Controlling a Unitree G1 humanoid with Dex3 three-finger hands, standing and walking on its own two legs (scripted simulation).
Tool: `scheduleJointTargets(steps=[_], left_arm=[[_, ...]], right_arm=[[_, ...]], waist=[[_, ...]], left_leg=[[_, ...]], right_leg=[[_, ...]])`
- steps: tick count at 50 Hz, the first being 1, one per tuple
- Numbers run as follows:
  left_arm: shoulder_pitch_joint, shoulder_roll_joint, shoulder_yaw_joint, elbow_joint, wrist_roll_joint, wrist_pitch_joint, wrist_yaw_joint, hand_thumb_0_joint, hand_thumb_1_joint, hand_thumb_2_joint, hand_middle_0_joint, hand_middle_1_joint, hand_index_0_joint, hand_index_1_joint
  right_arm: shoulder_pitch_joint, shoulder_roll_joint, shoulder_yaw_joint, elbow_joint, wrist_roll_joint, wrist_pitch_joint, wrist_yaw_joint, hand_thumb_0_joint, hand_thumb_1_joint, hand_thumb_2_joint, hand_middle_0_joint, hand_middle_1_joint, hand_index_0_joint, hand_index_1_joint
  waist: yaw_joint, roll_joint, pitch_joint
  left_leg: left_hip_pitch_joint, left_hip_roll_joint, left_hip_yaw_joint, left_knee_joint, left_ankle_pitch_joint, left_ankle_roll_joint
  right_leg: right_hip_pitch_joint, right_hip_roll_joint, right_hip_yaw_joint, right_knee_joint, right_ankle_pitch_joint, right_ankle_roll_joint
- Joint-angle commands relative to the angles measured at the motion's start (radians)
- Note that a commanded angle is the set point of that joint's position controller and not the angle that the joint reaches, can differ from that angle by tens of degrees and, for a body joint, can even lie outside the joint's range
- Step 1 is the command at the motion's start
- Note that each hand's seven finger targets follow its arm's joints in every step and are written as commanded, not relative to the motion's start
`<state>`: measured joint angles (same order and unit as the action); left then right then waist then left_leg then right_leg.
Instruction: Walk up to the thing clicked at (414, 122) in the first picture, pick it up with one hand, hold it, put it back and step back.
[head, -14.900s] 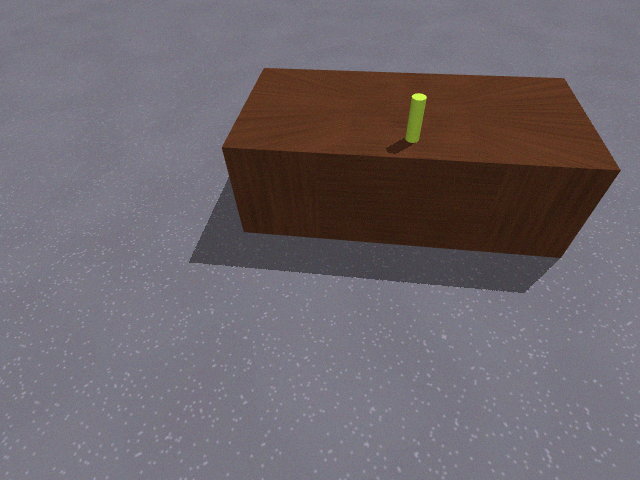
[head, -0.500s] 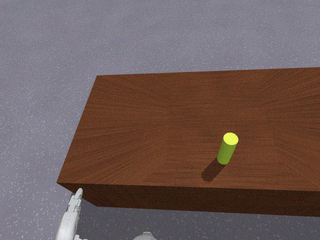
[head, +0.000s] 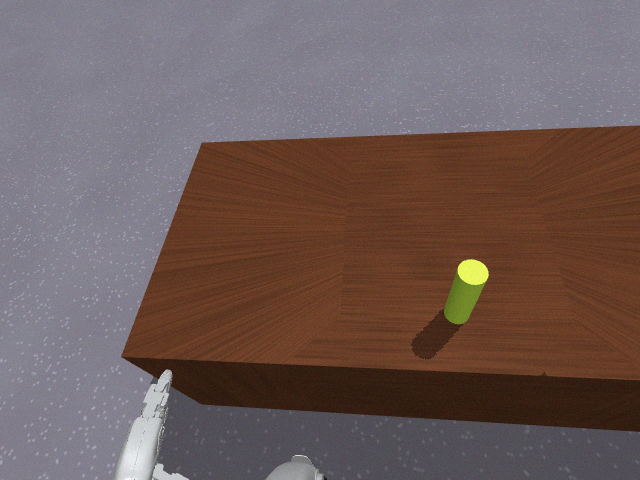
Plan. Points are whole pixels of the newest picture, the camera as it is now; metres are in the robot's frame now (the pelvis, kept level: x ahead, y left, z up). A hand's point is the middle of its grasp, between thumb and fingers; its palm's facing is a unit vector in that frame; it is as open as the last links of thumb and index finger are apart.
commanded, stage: approach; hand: right
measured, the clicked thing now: (463, 294) +0.47 -0.16 -0.20
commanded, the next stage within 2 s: close in in 0.70 s
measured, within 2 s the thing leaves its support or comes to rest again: neither
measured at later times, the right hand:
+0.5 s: hand (600, 281) +0.41 -0.30 -0.03, palm faces +0.03 +1.00 +0.07, open 17.4 cm
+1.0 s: hand (493, 311) +0.45 -0.22 -0.22, palm faces +0.03 +1.00 +0.07, open 17.6 cm
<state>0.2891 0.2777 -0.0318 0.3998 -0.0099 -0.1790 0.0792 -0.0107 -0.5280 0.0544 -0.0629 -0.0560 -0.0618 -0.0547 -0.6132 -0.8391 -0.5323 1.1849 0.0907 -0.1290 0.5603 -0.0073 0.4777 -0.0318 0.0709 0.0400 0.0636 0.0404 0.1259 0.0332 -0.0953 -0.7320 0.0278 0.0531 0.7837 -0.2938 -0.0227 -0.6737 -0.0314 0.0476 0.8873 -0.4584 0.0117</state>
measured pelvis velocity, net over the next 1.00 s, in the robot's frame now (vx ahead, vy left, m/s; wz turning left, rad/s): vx -0.06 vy -0.01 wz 0.06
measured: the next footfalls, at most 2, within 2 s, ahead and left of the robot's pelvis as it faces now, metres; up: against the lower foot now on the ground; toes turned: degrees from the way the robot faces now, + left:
none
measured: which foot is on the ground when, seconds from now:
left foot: down 0.00-1.00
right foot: down 0.00-1.00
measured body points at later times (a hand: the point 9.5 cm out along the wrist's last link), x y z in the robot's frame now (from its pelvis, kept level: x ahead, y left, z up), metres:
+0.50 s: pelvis -0.02 -0.01 -0.05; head +0.11 -0.07 +0.38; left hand +0.15 +0.25 -0.05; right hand +0.40 -0.36 -0.04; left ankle +0.05 +0.14 -0.70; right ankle -0.02 -0.12 -0.70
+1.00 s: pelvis -0.06 -0.01 -0.17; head +0.14 -0.09 +0.23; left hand +0.11 +0.25 -0.06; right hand +0.44 -0.27 -0.22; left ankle +0.05 +0.14 -0.70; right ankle -0.02 -0.12 -0.70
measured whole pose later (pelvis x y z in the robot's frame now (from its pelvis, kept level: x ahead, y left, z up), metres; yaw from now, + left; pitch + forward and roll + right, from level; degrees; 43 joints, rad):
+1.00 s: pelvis -0.06 -0.01 -0.17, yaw +3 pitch +32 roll +6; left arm 0.42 0.30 0.08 -0.27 0.10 -0.26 -0.05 -0.01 -0.53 0.05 -0.07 -0.05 -0.07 -0.05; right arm -0.70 -0.68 -0.66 1.20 0.04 -0.62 0.34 -0.01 0.58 -0.02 0.06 0.04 0.06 0.04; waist 0.40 0.07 -0.15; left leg -1.60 0.02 0.07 1.50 -0.45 -0.02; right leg -1.56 -0.03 0.11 1.68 -0.68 0.02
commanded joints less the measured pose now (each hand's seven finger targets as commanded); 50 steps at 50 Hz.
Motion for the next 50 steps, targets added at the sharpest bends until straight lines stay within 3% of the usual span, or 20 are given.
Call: scheduleJointTargets(steps=[1, 5, 6, 9, 12, 14, 17, 20, 23, 26, 27, 30, 33, 35, 39, 40, 41, 44, 48, 50], left_arm=[[0.012, 0.185, 0.093, -0.152, -0.009, -0.054, 0.016, 0.0, -0.542, 0.051, -0.051, -0.051, -0.051, -0.05], [-0.01, 0.165, 0.07, -0.144, -0.006, -0.062, 0.018, 0.0, -0.583, 0.066, -0.048, -0.032, -0.031, -0.049], [0.0, 0.144, 0.055, -0.116, -0.005, -0.06, 0.014, 0.0, -0.544, 0.044, -0.046, -0.038, -0.039, -0.044], [-0.019, 0.136, 0.043, -0.127, 0.0, -0.067, 0.008, 0.0, -0.554, 0.048, -0.044, -0.036, -0.035, -0.044], [-0.008, 0.185, 0.085, -0.198, 0.002, -0.079, 0.01, 0.0, -0.559, 0.051, -0.044, -0.036, -0.035, -0.045], [0.014, 0.132, 0.045, -0.203, 0.001, -0.082, -0.003, 0.0, -0.555, 0.048, -0.044, -0.038, -0.036, -0.045], [0.024, 0.153, 0.073, -0.223, 0.009, -0.096, -0.012, 0.0, -0.549, 0.043, -0.046, -0.04, -0.041, -0.045], [0.061, 0.158, 0.09, -0.312, 0.025, -0.108, -0.024, 0.0, -0.558, 0.051, -0.043, -0.039, -0.036, -0.046], [0.1, 0.18, 0.137, -0.363, 0.034, -0.109, -0.034, 0.0, -0.556, 0.051, -0.041, -0.04, -0.035, -0.045], [0.07, 0.177, 0.138, -0.441, 0.044, -0.119, -0.045, 0.0, -0.548, 0.047, -0.041, -0.039, -0.036, -0.043], [0.126, 0.162, 0.142, -0.383, 0.051, -0.115, -0.048, 0.0, -0.543, 0.043, -0.04, -0.039, -0.036, -0.041], [0.077, 0.204, 0.19, -0.486, 0.065, -0.126, -0.053, 0.0, -0.54, 0.043, -0.039, -0.038, -0.036, -0.04], [0.079, 0.195, 0.195, -0.508, 0.074, -0.129, -0.065, 0.0, -0.537, 0.043, -0.039, -0.041, -0.038, -0.042], [0.023, 0.216, 0.211, -0.648, 0.08, -0.14, -0.065, 0.0, -0.545, 0.045, -0.043, -0.043, -0.041, -0.045], [0.147, 0.218, 0.226, -0.699, 0.084, -0.135, -0.08, 0.0, -0.538, 0.043, -0.045, -0.045, -0.045, -0.044], [0.148, 0.217, 0.224, -0.712, 0.085, -0.135, -0.083, 0.0, -0.537, 0.042, -0.045, -0.046, -0.045, -0.045], [0.129, 0.228, 0.237, -0.768, 0.082, -0.137, -0.086, 0.0, -0.556, 0.043, -0.051, -0.048, -0.051, -0.048], [0.217, 0.2, 0.233, -0.781, 0.088, -0.131, -0.1, 0.0, -0.557, 0.046, -0.052, -0.051, -0.052, -0.051], [0.207, 0.251, 0.31, -0.853, 0.092, -0.129, -0.104, 0.0, -0.55, 0.046, -0.049, -0.05, -0.05, -0.05], [0.214, 0.271, 0.345, -0.848, 0.092, -0.12, -0.105, 0.0, -0.546, 0.048, -0.047, -0.049, -0.048, -0.048]], right_arm=[[-0.343, -0.406, -0.06, -0.189, 0.029, -0.063, 0.004, 0.0, 0.506, -0.033, 0.069, 0.042, 0.06, 0.042], [-0.367, -0.363, -0.031, -0.175, 0.035, -0.068, 0.01, 0.0, 0.6, -0.033, 0.048, 0.051, 0.055, 0.051], [-0.335, -0.363, -0.038, -0.146, 0.034, -0.065, 0.01, 0.0, 0.52, -0.041, 0.067, 0.047, 0.063, 0.047], [-0.305, -0.291, -0.012, -0.106, 0.051, -0.086, 0.021, 0.0, 0.521, -0.041, 0.069, 0.047, 0.065, 0.047], [-0.299, -0.282, -0.042, -0.102, 0.086, -0.142, 0.028, 0.0, 0.522, -0.039, 0.071, 0.046, 0.069, 0.045], [-0.303, -0.207, -0.023, -0.11, 0.109, -0.194, 0.038, 0.0, 0.539, -0.038, 0.068, 0.047, 0.067, 0.046], [-0.304, -0.184, -0.045, -0.107, 0.139, -0.283, 0.036, 0.0, 0.524, -0.04, 0.07, 0.047, 0.069, 0.046], [-0.268, -0.173, -0.079, -0.107, 0.148, -0.361, 0.036, 0.0, 0.538, -0.031, 0.072, 0.044, 0.071, 0.043], [-0.298, -0.167, -0.105, -0.156, 0.151, -0.422, 0.023, 0.0, 0.561, -0.017, 0.074, 0.041, 0.073, 0.04], [-0.304, -0.173, -0.126, -0.164, 0.131, -0.471, -0.004, 0.0, 0.61, -0.013, 0.068, 0.043, 0.07, 0.043], [-0.313, -0.178, -0.131, -0.166, 0.121, -0.486, -0.01, 0.0, 0.611, -0.009, 0.067, 0.044, 0.068, 0.043], [-0.358, -0.218, -0.156, -0.202, 0.089, -0.521, -0.044, 0.0, 0.611, -0.006, 0.071, 0.042, 0.069, 0.042], [-0.328, -0.137, -0.131, -0.114, 0.073, -0.539, -0.057, 0.0, 0.611, -0.016, 0.064, 0.046, 0.063, 0.046], [-0.362, -0.168, -0.159, -0.137, 0.058, -0.562, -0.077, 0.0, 0.611, -0.027, 0.058, 0.049, 0.059, 0.049], [-0.338, -0.116, -0.128, -0.053, 0.026, -0.566, -0.107, 0.0, 0.603, -0.034, 0.056, 0.05, 0.057, 0.05], [-0.347, -0.114, -0.133, -0.066, 0.023, -0.57, -0.118, 0.0, 0.599, -0.036, 0.057, 0.051, 0.057, 0.051], [-0.363, -0.172, -0.161, -0.095, 0.013, -0.575, -0.139, 0.0, 0.602, -0.023, 0.062, 0.045, 0.059, 0.045], [-0.404, -0.144, -0.144, -0.134, -0.011, -0.583, -0.177, 0.0, 0.568, -0.024, 0.067, 0.043, 0.062, 0.043], [-0.477, -0.147, -0.135, -0.289, -0.044, -0.578, -0.24, 0.0, 0.544, -0.017, 0.072, 0.04, 0.063, 0.04], [-0.467, -0.103, -0.112, -0.303, -0.057, -0.557, -0.267, 0.0, 0.559, -0.013, 0.07, 0.04, 0.061, 0.04]], waist=[[-0.014, -0.219, -0.39], [-0.003, -0.213, -0.351], [-0.015, -0.221, -0.325], [-0.003, -0.183, -0.323], [0.024, -0.13, -0.374], [0.032, -0.134, -0.359], [0.05, -0.139, -0.367], [0.058, -0.192, -0.44], [0.083, -0.242, -0.465], [0.079, -0.251, -0.466], [0.085, -0.297, -0.451], [0.113, -0.328, -0.553], [0.136, -0.329, -0.515], [0.157, -0.318, -0.625], [0.204, -0.316, -0.589], [0.21, -0.328, -0.585], [0.199, -0.337, -0.61], [0.213, -0.419, -0.607], [0.224, -0.517, -0.715], [0.221, -0.521, -0.707]], left_leg=[[0.254, -0.028, -0.022, -0.056, 0.215, 0.046], [0.213, -0.03, -0.02, -0.051, 0.202, 0.046], [0.202, -0.027, -0.023, -0.051, 0.188, 0.048], [0.178, -0.032, -0.019, -0.029, 0.187, 0.048], [0.176, -0.032, -0.017, 0.008, 0.216, 0.042], [0.109, -0.033, -0.022, 0.038, 0.19, 0.041], [-0.003, -0.036, -0.022, 0.11, 0.147, 0.043], [-0.066, -0.04, -0.019, 0.192, 0.186, 0.044], [-0.128, -0.04, -0.022, 0.247, 0.133, 0.048], [-0.177, -0.04, -0.021, 0.3, 0.085, 0.052], [-0.233, -0.04, -0.023, 0.326, 0.058, 0.054], [-0.235, -0.038, -0.022, 0.375, 0.073, 0.054], [-0.318, -0.042, -0.014, 0.435, 0.023, 0.058], [-0.315, -0.043, -0.011, 0.473, 0.057, 0.059], [-0.326, -0.041, -0.021, 0.511, 0.026, 0.058], [-0.366, -0.043, -0.012, 0.532, 0.028, 0.059], [-0.363, -0.042, -0.017, 0.542, 0.023, 0.06], [-0.445, -0.045, -0.008, 0.585, 0.016, 0.065], [-0.483, -0.043, -0.006, 0.618, 0.018, 0.068], [-0.49, -0.044, -0.001, 0.623, 0.002, 0.068]], right_leg=[[0.153, 0.027, -0.007, -0.126, 0.345, -0.014], [0.132, 0.024, -0.005, -0.118, 0.333, -0.013], [0.105, 0.028, -0.008, -0.115, 0.316, -0.015], [0.083, 0.022, -0.001, -0.097, 0.33, -0.014], [0.054, 0.022, 0.006, -0.051, 0.35, -0.019], [0.033, 0.027, 0.007, -0.021, 0.336, -0.022], [-0.024, 0.022, 0.016, 0.041, 0.329, -0.017], [-0.018, 0.015, 0.019, 0.128, 0.473, -0.002], [-0.066, 0.014, 0.02, 0.18, 0.426, -0.001], [-0.158, 0.012, 0.022, 0.219, 0.339, 0.002], [-0.172, 0.008, 0.021, 0.239, 0.325, 0.006], [-0.2, 0.006, 0.023, 0.301, 0.308, 0.006], [-0.309, 0.001, 0.031, 0.354, 0.24, 0.006], [-0.321, -0.001, 0.035, 0.403, 0.258, 0.005], [-0.464, 0.01, 0.027, 0.464, 0.143, -0.002], [-0.467, 0.007, 0.031, 0.472, 0.156, 0.001], [-0.489, 0.01, 0.029, 0.485, 0.129, 0.0], [-0.466, 0.01, 0.026, 0.513, 0.148, 0.006], [-0.386, 0.005, 0.03, 0.537, 0.183, 0.012], [-0.384, 0.003, 0.034, 0.532, 0.174, 0.014]])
